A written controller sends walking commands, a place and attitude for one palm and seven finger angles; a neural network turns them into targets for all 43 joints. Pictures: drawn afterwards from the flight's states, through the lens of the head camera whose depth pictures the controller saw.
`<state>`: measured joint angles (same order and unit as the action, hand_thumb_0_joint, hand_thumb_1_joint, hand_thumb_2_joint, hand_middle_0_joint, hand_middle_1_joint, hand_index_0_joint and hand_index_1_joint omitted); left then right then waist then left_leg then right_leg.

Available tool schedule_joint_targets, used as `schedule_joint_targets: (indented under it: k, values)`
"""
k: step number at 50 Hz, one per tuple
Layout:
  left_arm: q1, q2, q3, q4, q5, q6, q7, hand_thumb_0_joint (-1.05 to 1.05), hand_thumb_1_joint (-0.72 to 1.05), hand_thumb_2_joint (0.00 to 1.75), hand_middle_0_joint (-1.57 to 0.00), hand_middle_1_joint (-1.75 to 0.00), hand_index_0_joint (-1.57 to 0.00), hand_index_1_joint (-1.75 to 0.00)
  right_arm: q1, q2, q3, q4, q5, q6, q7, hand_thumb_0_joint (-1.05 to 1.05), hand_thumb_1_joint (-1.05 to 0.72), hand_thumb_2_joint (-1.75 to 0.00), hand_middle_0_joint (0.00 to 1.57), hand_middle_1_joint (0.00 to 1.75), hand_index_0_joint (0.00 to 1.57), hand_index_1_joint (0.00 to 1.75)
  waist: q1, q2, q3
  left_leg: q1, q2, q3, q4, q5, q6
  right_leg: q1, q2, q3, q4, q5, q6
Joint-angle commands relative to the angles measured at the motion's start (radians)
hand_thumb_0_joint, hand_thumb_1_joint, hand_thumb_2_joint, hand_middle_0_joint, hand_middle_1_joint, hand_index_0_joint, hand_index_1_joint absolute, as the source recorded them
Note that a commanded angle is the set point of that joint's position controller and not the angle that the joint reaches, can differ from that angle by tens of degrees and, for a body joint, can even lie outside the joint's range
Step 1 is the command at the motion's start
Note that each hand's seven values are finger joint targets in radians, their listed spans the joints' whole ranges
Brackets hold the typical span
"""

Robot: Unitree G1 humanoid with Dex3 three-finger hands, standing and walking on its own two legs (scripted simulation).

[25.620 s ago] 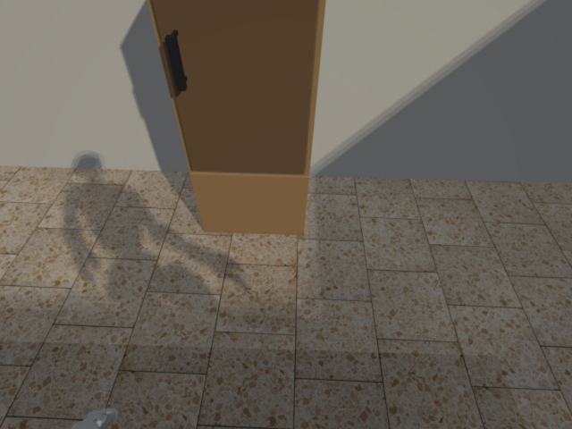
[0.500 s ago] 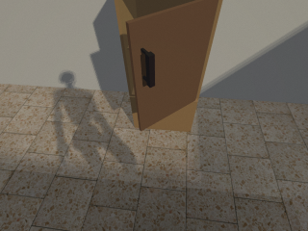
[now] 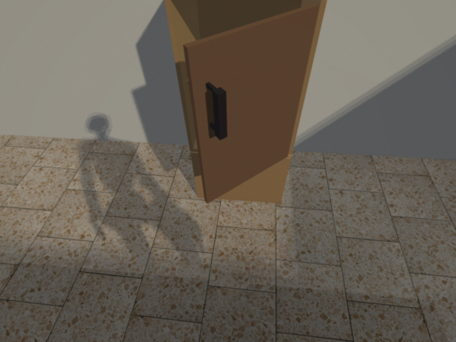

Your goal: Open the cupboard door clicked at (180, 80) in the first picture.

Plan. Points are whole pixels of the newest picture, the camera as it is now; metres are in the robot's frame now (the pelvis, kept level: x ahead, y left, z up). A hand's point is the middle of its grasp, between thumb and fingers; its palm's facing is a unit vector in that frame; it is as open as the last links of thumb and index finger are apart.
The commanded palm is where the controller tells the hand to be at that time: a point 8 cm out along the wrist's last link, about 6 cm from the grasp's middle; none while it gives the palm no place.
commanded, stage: let the arm hang, fingers relaxed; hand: left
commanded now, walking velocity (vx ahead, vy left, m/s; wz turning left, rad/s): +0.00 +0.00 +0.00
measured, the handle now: (215, 111) +0.64 +0.07 +0.04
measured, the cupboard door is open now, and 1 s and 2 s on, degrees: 41 41 41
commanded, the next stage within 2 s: look to check the result in 0.04 s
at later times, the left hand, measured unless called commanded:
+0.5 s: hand out of the picture +0.08 +0.21 -0.16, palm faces +0.01 -0.95 -0.30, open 7.4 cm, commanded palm none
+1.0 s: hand out of the picture +0.09 +0.19 -0.18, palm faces -0.07 -0.97 -0.25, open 7.4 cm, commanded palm none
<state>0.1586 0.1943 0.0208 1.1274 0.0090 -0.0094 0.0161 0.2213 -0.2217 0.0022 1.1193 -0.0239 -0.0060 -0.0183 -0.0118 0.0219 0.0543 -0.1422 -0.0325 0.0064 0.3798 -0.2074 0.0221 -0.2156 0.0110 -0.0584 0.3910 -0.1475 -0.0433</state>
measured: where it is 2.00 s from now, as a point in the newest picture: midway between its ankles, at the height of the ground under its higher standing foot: outside the picture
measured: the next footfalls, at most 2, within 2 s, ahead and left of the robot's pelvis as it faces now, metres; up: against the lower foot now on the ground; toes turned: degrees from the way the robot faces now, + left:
right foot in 1.28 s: +0.04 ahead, -0.16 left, +0.00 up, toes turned -15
left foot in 1.64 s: +0.11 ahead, +0.07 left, +0.00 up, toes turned -27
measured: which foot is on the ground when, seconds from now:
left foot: down 0.00-1.00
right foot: down 0.00-1.00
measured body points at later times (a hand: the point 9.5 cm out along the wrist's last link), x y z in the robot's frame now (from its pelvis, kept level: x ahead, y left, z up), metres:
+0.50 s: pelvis +0.03 -0.01 +0.00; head +0.05 -0.03 +0.45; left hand +0.08 +0.26 -0.14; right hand +0.07 -0.27 -0.16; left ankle +0.00 +0.11 -0.74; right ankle +0.04 -0.09 -0.74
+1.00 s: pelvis +0.03 -0.01 -0.01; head +0.06 -0.02 +0.44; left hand +0.10 +0.24 -0.16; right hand +0.04 -0.27 -0.16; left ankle +0.00 +0.11 -0.74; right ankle +0.04 -0.09 -0.74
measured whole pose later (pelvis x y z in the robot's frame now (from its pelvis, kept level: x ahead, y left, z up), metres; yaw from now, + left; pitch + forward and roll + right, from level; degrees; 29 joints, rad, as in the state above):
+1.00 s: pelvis +0.03 -0.01 -0.01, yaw -6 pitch -1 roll +0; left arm 0.16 0.21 0.05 1.08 0.01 0.04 0.01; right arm 0.18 -0.22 -0.02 1.06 -0.02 0.03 -0.04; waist -0.01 0.02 0.08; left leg -0.15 0.04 0.08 0.47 -0.31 -0.01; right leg -0.24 0.09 0.01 0.44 -0.19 -0.07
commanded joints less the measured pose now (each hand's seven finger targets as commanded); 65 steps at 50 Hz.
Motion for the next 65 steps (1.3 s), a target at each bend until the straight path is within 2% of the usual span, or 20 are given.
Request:
schedule_joint_targets:
  k: [1, 5, 23, 36, 37, 40, 44, 47, 49, 51, 52, 53, 54, 56, 58, 60, 62, 63, 64, 65]
  values:
    - [0.015, 0.180, 0.027, -0.032, 0.003, -0.020, 0.010, 0.00, 0.90, 0.90, -0.20, -0.30, -0.20, -0.30, 0.026, -0.128, -0.027, -0.029, 0.002, -0.008, -0.007, 0.00, -0.90, -0.90, 0.20, 0.30, 0.20, 0.30, 0.006, -0.010, -0.019, -0.054, 0.122, -0.109, -0.094, 0.057, 0.015, 0.064, -0.126, 0.142, -0.096, -0.029, -0.017]
    - [0.005, 0.188, 0.027, -0.031, 0.003, -0.021, 0.009, 0.00, 0.90, 0.90, -0.20, -0.30, -0.20, -0.30, 0.012, -0.143, -0.028, -0.031, 0.003, -0.005, -0.007, 0.00, -0.90, -0.90, 0.20, 0.30, 0.20, 0.30, 0.003, -0.021, -0.019, -0.043, 0.122, -0.105, -0.094, 0.045, 0.014, 0.062, -0.126, 0.148, -0.111, -0.045, -0.017]
    - [-0.021, 0.227, 0.026, -0.023, -0.001, -0.029, 0.011, 0.00, 0.90, 0.90, -0.20, -0.30, -0.20, -0.30, -0.032, -0.185, -0.027, -0.025, 0.005, -0.007, -0.009, 0.00, -0.90, -0.90, 0.20, 0.30, 0.20, 0.30, 0.003, -0.028, -0.071, 0.018, 0.136, -0.091, -0.100, 0.143, 0.005, 0.130, -0.136, 0.139, -0.101, 0.156, -0.015]
    - [-0.040, 0.243, 0.028, -0.033, 0.000, -0.032, 0.011, 0.00, 0.90, 0.90, -0.20, -0.30, -0.20, -0.30, -0.044, -0.198, -0.026, -0.026, 0.005, -0.007, -0.007, 0.00, -0.90, -0.90, 0.20, 0.30, 0.20, 0.30, 0.004, -0.027, -0.065, 0.024, 0.136, -0.088, -0.111, 0.140, 0.001, 0.145, -0.136, 0.148, -0.115, 0.169, -0.012]
    - [-0.040, 0.246, 0.030, -0.037, 0.000, -0.031, 0.010, 0.00, 0.90, 0.90, -0.20, -0.30, -0.20, -0.30, -0.044, -0.202, -0.029, -0.029, 0.004, -0.007, -0.009, 0.00, -0.90, -0.90, 0.20, 0.30, 0.20, 0.30, 0.003, -0.029, -0.061, 0.034, 0.140, -0.077, -0.104, 0.140, 0.000, 0.131, -0.134, 0.159, -0.115, 0.184, -0.013]
    - [-0.004, 0.172, 0.025, -0.038, 0.001, -0.005, 0.015, 0.00, 0.90, 0.90, -0.20, -0.30, -0.20, -0.30, 0.017, -0.109, -0.019, -0.024, 0.004, 0.010, -0.017, 0.00, -0.90, -0.90, 0.20, 0.30, 0.20, 0.30, -0.003, -0.038, -0.061, 0.026, 0.142, -0.028, -0.041, 0.143, -0.015, 0.113, -0.139, 0.179, -0.067, 0.286, -0.006]
    - [0.012, 0.201, 0.051, -0.072, 0.007, 0.019, 0.011, 0.00, 0.90, 0.90, -0.20, -0.30, -0.20, -0.30, 0.041, -0.123, -0.041, -0.058, 0.007, 0.026, -0.026, 0.00, -0.90, -0.90, 0.20, 0.30, 0.20, 0.30, -0.003, -0.077, -0.064, -0.010, 0.129, 0.028, 0.045, 0.024, -0.022, 0.079, -0.155, 0.260, -0.057, 0.260, -0.035]
    - [0.000, 0.208, 0.066, -0.107, 0.010, 0.031, 0.005, 0.00, 0.90, 0.90, -0.20, -0.30, -0.20, -0.30, 0.052, -0.122, -0.053, -0.085, 0.010, 0.032, -0.030, 0.00, -0.90, -0.90, 0.20, 0.30, 0.20, 0.30, -0.013, -0.085, -0.057, -0.011, 0.134, 0.039, 0.089, -0.023, -0.019, 0.016, -0.163, 0.308, -0.045, 0.230, -0.063]
    - [-0.009, 0.193, 0.068, -0.130, 0.010, 0.036, 0.001, 0.00, 0.90, 0.90, -0.20, -0.30, -0.20, -0.30, 0.057, -0.127, -0.059, -0.100, 0.009, 0.031, -0.033, 0.00, -0.90, -0.90, 0.20, 0.30, 0.20, 0.30, -0.016, -0.038, -0.060, 0.022, 0.160, 0.022, 0.067, -0.012, -0.006, -0.046, -0.124, 0.294, -0.005, 0.198, -0.050]
    - [-0.031, 0.162, 0.067, -0.166, 0.009, 0.043, -0.010, 0.00, 0.90, 0.90, -0.20, -0.30, -0.20, -0.30, 0.070, -0.160, -0.070, -0.115, -0.001, 0.025, -0.038, 0.00, -0.90, -0.90, 0.20, 0.30, 0.20, 0.30, -0.023, 0.077, -0.035, 0.056, 0.276, -0.090, -0.035, 0.017, 0.047, -0.162, -0.025, 0.203, 0.154, 0.113, -0.010]
    - [-0.041, 0.142, 0.067, -0.182, 0.009, 0.048, -0.017, 0.00, 0.90, 0.90, -0.20, -0.30, -0.20, -0.30, 0.068, -0.186, -0.077, -0.121, -0.007, 0.021, -0.041, 0.00, -0.90, -0.90, 0.20, 0.30, 0.20, 0.30, -0.019, 0.164, -0.009, 0.048, 0.379, -0.181, -0.107, 0.087, 0.106, -0.216, 0.023, 0.128, 0.322, -0.083, 0.010]
    - [-0.048, 0.140, 0.073, -0.195, 0.010, 0.056, -0.020, 0.00, 0.90, 0.90, -0.20, -0.30, -0.20, -0.30, 0.059, -0.185, -0.078, -0.129, -0.011, 0.015, -0.044, 0.00, -0.90, -0.90, 0.20, 0.30, 0.20, 0.30, -0.013, 0.203, 0.008, 0.046, 0.451, -0.209, -0.140, 0.208, 0.166, -0.276, 0.027, 0.095, 0.524, -0.332, 0.027]
    - [-0.035, 0.144, 0.083, -0.200, 0.013, 0.061, -0.021, 0.00, 0.90, 0.90, -0.20, -0.30, -0.20, -0.30, 0.059, -0.166, -0.070, -0.138, -0.010, 0.009, -0.047, 0.00, -0.90, -0.90, 0.20, 0.30, 0.20, 0.30, 0.003, 0.156, 0.000, 0.058, 0.458, -0.187, -0.119, 0.298, 0.186, -0.308, 0.003, 0.128, 0.634, -0.361, 0.035]
    - [-0.036, 0.120, 0.085, -0.214, 0.012, 0.065, -0.031, 0.00, 0.90, 0.90, -0.20, -0.30, -0.20, -0.30, 0.026, -0.166, -0.075, -0.160, -0.014, 0.001, -0.049, 0.00, -0.90, -0.90, 0.20, 0.30, 0.20, 0.30, 0.025, 0.083, 0.003, 0.047, 0.429, -0.102, -0.068, 0.388, 0.176, -0.307, -0.032, 0.126, 0.636, -0.354, 0.046]
    - [-0.025, 0.091, 0.076, -0.222, 0.009, 0.061, -0.039, 0.00, 0.90, 0.90, -0.20, -0.30, -0.20, -0.30, 0.008, -0.175, -0.079, -0.171, -0.020, 0.002, -0.044, 0.00, -0.90, -0.90, 0.20, 0.30, 0.20, 0.30, 0.026, 0.112, -0.010, 0.045, 0.384, -0.007, -0.022, 0.426, 0.132, -0.231, -0.040, 0.065, 0.510, -0.339, 0.048]
    - [-0.006, 0.087, 0.074, -0.224, 0.008, 0.057, -0.043, 0.00, 0.90, 0.90, -0.20, -0.30, -0.20, -0.30, 0.020, -0.187, -0.085, -0.170, -0.020, 0.006, -0.039, 0.00, -0.90, -0.90, 0.20, 0.30, 0.20, 0.30, 0.020, 0.126, -0.035, 0.031, 0.376, 0.022, 0.030, 0.406, 0.104, -0.140, -0.030, 0.020, 0.387, -0.310, 0.043]
    - [0.076, 0.105, 0.085, -0.204, 0.010, 0.050, -0.043, 0.00, 0.90, 0.90, -0.20, -0.30, -0.20, -0.30, 0.005, -0.197, -0.094, -0.179, -0.009, 0.013, -0.032, 0.00, -0.90, -0.90, 0.20, 0.30, 0.20, 0.30, 0.053, 0.086, -0.057, -0.024, 0.332, 0.096, 0.159, 0.307, 0.045, 0.003, -0.013, -0.008, 0.196, -0.122, 0.034]
    - [0.146, 0.165, 0.098, -0.189, 0.016, 0.038, -0.036, 0.00, 0.90, 0.90, -0.20, -0.30, -0.20, -0.30, -0.008, -0.175, -0.096, -0.195, 0.002, 0.018, -0.027, 0.00, -0.90, -0.90, 0.20, 0.30, 0.20, 0.30, 0.088, -0.071, -0.071, -0.127, 0.248, 0.152, 0.354, 0.138, -0.017, 0.116, -0.085, 0.125, 0.023, 0.120, 0.000]
    - [0.184, 0.295, 0.123, -0.186, 0.026, 0.023, -0.014, 0.00, 0.90, 0.90, -0.20, -0.30, -0.20, -0.30, -0.032, -0.089, -0.083, -0.252, 0.014, 0.021, -0.017, 0.00, -0.90, -0.90, 0.20, 0.30, 0.20, 0.30, 0.095, -0.401, -0.083, -0.381, 0.081, 0.186, 0.620, -0.382, -0.080, 0.207, -0.358, 0.554, -0.075, 0.426, -0.124]
    - [0.207, 0.309, 0.126, -0.185, 0.009, 0.028, -0.001, 0.00, 0.90, 0.90, -0.20, -0.30, -0.20, -0.30, -0.067, -0.105, -0.080, -0.255, 0.015, 0.035, -0.019, 0.00, -0.90, -0.90, 0.20, 0.30, 0.20, 0.30, 0.121, -0.331, -0.078, -0.399, 0.094, 0.031, 0.765, -0.459, -0.068, 0.159, -0.391, 0.590, -0.081, 0.400, -0.204]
